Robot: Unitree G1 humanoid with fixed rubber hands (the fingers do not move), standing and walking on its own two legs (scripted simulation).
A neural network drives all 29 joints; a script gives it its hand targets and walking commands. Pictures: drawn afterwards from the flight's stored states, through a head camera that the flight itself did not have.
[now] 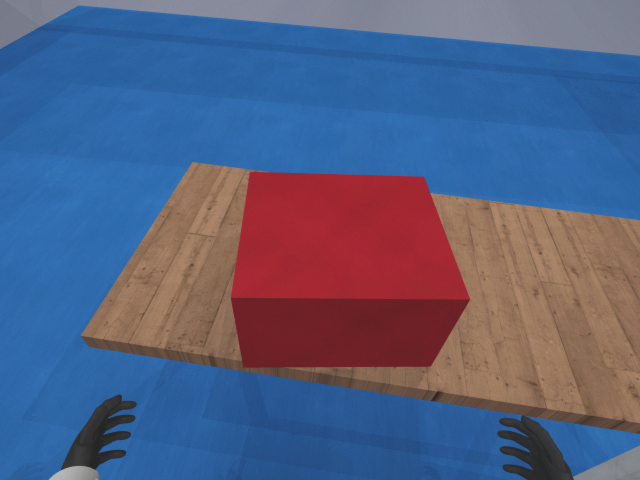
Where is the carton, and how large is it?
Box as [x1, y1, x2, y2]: [231, 172, 469, 367]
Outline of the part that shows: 250,172 231,293 231,300 243,367 430,366 469,298 424,178 415,176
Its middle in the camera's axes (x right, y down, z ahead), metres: +0.04 +0.04 +0.65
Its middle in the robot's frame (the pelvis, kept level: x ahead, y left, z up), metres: +0.46 -0.01 -0.02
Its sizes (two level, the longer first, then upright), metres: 0.311 0.269 0.192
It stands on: a table, 0.65 m high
